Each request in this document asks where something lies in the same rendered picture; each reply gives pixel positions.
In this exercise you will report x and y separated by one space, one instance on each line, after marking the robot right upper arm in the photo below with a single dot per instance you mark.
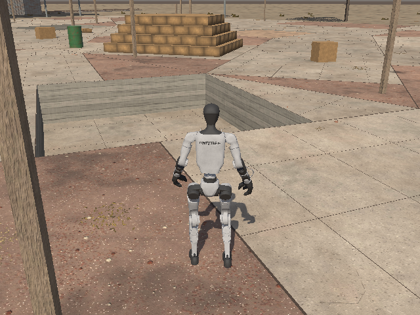
235 149

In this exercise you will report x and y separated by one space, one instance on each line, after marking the right robot hand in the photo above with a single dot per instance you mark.
246 186

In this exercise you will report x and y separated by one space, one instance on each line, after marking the right robot forearm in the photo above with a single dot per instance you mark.
244 174

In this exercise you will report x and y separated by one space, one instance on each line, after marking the left robot forearm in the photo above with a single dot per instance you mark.
178 169

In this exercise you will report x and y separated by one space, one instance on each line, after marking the left robot hand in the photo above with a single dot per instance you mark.
175 182

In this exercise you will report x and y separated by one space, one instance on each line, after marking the robot left upper arm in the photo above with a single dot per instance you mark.
186 147

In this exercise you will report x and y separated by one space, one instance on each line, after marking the robot right foot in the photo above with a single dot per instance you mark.
227 261

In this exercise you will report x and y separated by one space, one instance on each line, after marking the robot head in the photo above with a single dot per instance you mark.
211 115

